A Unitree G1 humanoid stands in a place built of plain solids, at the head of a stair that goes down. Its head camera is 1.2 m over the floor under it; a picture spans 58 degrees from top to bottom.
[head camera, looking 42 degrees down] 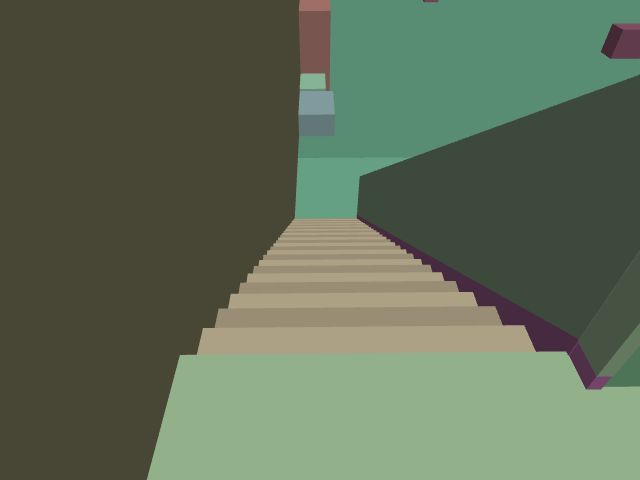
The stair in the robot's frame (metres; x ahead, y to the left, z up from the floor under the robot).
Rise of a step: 0.16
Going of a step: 0.23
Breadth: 1.25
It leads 1 degrees to the left of straight ahead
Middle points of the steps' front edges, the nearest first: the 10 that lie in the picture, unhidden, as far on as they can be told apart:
0.79 -0.17 0.00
1.02 -0.17 -0.16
1.24 -0.17 -0.32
1.47 -0.16 -0.49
1.70 -0.16 -0.65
1.92 -0.16 -0.81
2.15 -0.16 -0.97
2.37 -0.16 -1.14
2.60 -0.15 -1.30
2.83 -0.15 -1.46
